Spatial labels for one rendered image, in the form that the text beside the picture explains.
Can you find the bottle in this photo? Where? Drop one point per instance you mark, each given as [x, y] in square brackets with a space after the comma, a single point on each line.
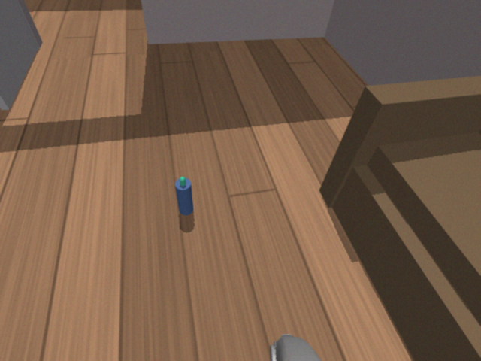
[184, 195]

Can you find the sofa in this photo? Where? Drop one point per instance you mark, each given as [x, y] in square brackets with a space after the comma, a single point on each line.
[405, 184]

